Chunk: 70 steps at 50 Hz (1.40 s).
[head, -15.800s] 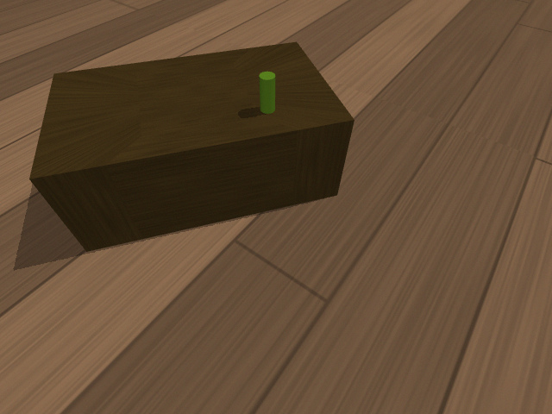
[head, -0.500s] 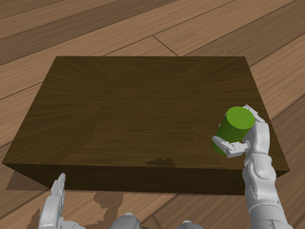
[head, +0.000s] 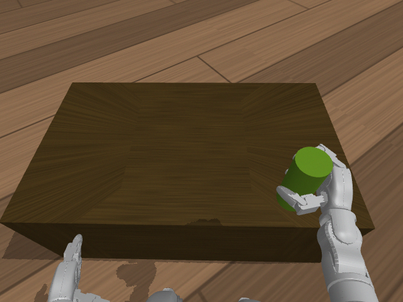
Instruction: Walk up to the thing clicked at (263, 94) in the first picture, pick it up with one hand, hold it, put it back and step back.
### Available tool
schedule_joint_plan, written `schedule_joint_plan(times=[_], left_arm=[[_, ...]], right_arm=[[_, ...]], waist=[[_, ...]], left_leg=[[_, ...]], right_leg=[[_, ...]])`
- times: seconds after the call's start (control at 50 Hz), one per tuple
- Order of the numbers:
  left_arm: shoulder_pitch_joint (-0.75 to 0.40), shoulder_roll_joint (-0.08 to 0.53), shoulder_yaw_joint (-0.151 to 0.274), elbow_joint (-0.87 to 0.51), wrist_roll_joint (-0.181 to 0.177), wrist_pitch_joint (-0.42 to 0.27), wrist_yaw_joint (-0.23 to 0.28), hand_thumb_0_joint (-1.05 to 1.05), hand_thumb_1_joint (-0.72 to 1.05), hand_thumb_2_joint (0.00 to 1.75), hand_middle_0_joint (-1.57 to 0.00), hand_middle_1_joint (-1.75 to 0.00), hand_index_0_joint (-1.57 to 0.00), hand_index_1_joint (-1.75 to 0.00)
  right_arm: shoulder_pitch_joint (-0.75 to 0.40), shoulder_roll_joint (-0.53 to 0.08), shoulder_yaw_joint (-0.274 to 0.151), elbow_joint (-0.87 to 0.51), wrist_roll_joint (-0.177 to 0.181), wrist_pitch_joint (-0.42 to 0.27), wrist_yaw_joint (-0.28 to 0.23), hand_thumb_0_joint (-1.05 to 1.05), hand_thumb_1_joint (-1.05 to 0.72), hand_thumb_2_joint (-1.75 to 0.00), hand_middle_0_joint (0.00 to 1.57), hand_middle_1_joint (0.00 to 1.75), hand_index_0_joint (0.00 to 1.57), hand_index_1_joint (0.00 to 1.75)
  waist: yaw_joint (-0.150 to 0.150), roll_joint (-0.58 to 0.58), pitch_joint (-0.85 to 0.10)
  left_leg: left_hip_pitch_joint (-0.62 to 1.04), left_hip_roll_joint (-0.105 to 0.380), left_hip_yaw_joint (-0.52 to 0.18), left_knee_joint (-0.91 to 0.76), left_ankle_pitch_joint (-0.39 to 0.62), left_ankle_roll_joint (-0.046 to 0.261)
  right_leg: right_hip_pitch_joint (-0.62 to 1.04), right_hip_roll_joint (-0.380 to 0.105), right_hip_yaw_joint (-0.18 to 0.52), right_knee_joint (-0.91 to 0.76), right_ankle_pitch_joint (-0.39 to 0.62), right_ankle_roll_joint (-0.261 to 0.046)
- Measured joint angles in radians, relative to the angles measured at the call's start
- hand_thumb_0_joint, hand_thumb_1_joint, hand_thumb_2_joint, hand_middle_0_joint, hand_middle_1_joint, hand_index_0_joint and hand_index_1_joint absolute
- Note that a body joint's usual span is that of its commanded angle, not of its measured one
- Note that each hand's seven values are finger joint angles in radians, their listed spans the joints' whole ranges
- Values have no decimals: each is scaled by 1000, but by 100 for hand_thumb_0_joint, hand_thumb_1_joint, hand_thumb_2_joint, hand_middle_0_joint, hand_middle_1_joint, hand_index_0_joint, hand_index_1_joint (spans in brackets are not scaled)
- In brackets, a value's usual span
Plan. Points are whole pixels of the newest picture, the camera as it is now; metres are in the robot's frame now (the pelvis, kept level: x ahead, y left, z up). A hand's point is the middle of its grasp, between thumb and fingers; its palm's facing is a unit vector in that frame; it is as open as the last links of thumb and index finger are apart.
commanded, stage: hold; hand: right
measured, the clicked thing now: (300, 182) +0.33 -0.17 +0.05
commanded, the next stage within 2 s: none
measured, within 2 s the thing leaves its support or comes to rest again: neither
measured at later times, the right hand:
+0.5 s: hand (299, 184) +0.32 -0.17 +0.05, palm faces +0.15 +0.99 +0.00, open 9.4 cm
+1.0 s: hand (298, 183) +0.33 -0.17 +0.04, palm faces +0.15 +0.99 +0.00, open 9.4 cm
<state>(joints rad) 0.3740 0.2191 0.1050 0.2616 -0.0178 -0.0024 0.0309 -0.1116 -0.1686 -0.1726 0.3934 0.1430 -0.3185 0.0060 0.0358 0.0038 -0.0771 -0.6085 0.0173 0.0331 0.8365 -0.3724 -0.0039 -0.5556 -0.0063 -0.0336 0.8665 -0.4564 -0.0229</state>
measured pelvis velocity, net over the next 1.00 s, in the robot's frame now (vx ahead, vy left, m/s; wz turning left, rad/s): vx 0.00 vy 0.00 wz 0.00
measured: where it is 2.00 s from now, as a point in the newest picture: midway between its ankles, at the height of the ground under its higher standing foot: outside the picture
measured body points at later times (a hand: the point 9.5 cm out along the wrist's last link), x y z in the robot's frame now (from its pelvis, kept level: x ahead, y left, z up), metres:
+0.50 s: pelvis -0.01 +0.00 +0.00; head +0.03 -0.01 +0.45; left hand +0.14 +0.26 -0.05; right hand +0.31 -0.22 +0.05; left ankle +0.03 +0.12 -0.70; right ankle -0.01 -0.10 -0.70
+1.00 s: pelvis +0.00 +0.00 +0.00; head +0.04 -0.01 +0.45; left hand +0.15 +0.26 -0.05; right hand +0.32 -0.22 +0.05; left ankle +0.03 +0.12 -0.70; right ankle -0.01 -0.10 -0.70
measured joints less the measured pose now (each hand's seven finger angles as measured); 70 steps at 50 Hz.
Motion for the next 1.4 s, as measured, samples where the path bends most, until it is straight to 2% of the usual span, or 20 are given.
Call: schedule_joint_plan(times=[0.14, 0.28, 0.4, 0.64, 0.94, 1.04, 1.16, 1.4], left_arm=[[-2, -10, -11, 17, -3, 3, 2, -1, -52, 5, -5, -5, -6, -5], [-12, -3, -3, 33, -6, -4, 10, -1, -51, 4, -5, -5, -6, -4], [-22, -8, -8, 44, -2, -17, 9, -1, -51, 4, -5, -5, -6, -4], [-16, -12, -14, 49, 0, -14, 8, -1, -51, 4, -5, -5, -6, -4], [-18, -20, -26, 52, 1, -19, -1, -1, -52, 5, -5, -5, -6, -4], [-18, -12, -14, 46, 1, -13, 1, -1, -52, 5, -5, -5, -6, -4], [-20, -4, -14, 43, -2, -11, 5, -1, -52, 5, -5, -5, -5, -4], [-15, -17, -25, 20, 1, -9, -1, -1, -52, 4, -5, -5, -6, -4]], right_arm=[[12, 6, 9, -15, 3, 10, -1, -1, 40, -106, 80, 117, 82, 119], [4, 0, 7, 1, 8, 7, -7, -1, 41, -106, 80, 117, 82, 119], [-1, 5, 17, 21, 1, -2, -1, -1, 41, -106, 80, 117, 82, 119], [0, -2, 4, 33, 3, -23, -10, -1, 41, -107, 80, 118, 82, 119], [-9, 8, 12, 47, 4, -22, -3, -1, 41, -107, 80, 118, 82, 119], [-7, 8, 19, 42, -3, -22, -6, -1, 41, -107, 80, 117, 82, 119], [-19, 7, 4, 48, 0, -34, -12, -1, 41, -107, 80, 117, 83, 119], [1, 12, 11, 50, 0, -29, -5, -1, 41, -107, 80, 117, 83, 119]], waist=[[-3, -3, 8], [-3, 2, 13], [2, 7, 16], [1, 3, 15], [-1, 5, 12], [1, 1, 19], [2, 6, 15], [2, 4, 19]], left_leg=[[17, 1, 2, -15, 10, -1], [26, 1, 1, -25, 19, 0], [18, 0, 1, -24, 22, 1], [20, 0, 0, -25, 18, 0], [23, 2, 1, -29, 16, 0], [20, 2, -1, -27, 16, 0], [26, 0, -2, -27, 14, 1], [22, 0, 0, -26, 14, 2]], right_leg=[[15, 2, 2, -13, 11, -1], [25, 2, 1, -24, 19, -1], [16, 1, 1, -22, 22, 0], [19, 1, 0, -24, 18, -1], [22, 3, 1, -30, 18, 0], [21, 3, -1, -30, 18, 0], [28, 1, -1, -31, 17, 1], [24, 2, 1, -31, 17, 2]])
